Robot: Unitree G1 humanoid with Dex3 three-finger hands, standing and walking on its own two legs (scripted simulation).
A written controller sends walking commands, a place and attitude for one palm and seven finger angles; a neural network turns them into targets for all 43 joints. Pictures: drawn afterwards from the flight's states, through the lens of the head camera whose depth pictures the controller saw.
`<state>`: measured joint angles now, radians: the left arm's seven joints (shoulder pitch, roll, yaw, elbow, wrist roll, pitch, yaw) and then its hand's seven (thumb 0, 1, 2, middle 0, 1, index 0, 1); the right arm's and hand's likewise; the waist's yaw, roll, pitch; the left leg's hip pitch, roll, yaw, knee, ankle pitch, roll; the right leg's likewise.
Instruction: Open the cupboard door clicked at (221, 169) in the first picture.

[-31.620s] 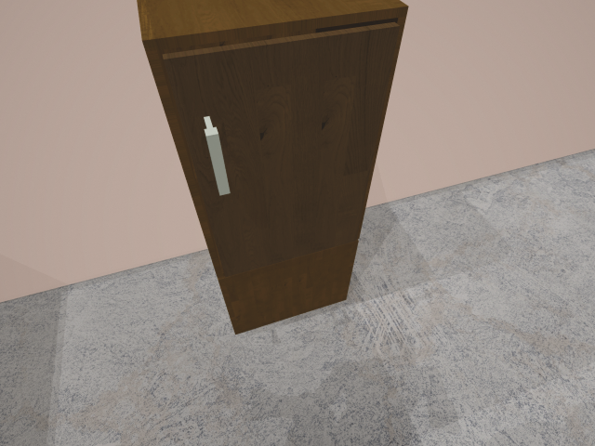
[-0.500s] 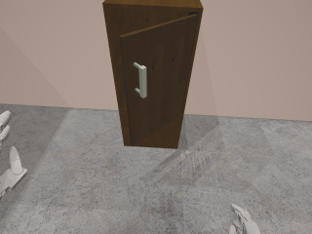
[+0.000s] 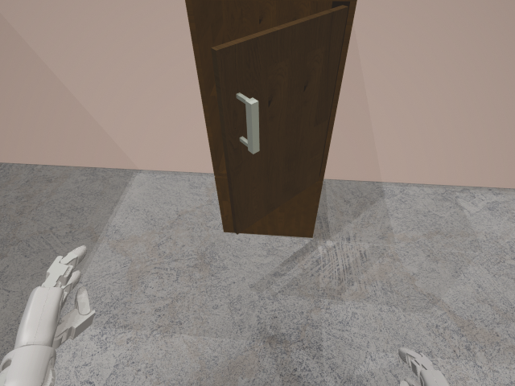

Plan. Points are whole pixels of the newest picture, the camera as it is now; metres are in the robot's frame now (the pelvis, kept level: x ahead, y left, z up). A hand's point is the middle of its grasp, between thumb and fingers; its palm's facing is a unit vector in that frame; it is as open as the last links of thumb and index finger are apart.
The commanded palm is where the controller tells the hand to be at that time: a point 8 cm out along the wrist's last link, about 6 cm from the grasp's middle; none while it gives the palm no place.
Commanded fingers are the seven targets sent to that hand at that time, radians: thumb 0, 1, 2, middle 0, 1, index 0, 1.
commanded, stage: let the arm hang, fingers relaxed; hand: left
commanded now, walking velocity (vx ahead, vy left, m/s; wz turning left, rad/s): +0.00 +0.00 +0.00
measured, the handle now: (247, 123) +0.64 +0.08 +0.07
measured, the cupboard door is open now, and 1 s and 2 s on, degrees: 45 45 45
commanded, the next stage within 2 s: look to check the result in 1.00 s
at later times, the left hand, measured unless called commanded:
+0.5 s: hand out of the picture -0.05 +0.16 -0.16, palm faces +0.03 -0.98 -0.22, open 7.3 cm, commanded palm none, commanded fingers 0.00 0.90 0.90 -0.20 -0.30 -0.20 -0.30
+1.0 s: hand out of the picture +0.06 +0.12 -0.16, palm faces +0.04 -0.98 -0.20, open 7.3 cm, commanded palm none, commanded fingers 0.00 0.90 0.90 -0.20 -0.30 -0.20 -0.30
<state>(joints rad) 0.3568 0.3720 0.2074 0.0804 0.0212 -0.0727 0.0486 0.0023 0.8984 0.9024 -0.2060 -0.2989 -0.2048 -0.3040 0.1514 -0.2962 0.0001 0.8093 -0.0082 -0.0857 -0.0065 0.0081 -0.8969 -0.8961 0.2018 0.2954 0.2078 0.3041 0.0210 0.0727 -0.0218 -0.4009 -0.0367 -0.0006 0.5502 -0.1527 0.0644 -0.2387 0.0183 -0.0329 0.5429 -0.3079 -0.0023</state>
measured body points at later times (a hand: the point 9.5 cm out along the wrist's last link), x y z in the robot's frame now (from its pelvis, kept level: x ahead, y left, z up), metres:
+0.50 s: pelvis +0.02 -0.03 +0.01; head +0.05 -0.03 +0.46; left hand -0.05 +0.21 -0.14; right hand +0.01 -0.26 -0.15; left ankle +0.08 +0.07 -0.73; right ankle -0.01 -0.12 -0.73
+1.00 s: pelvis +0.05 -0.05 +0.01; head +0.06 -0.06 +0.46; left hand +0.06 +0.17 -0.15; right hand +0.05 -0.27 -0.16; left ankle +0.08 +0.07 -0.73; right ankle -0.01 -0.12 -0.73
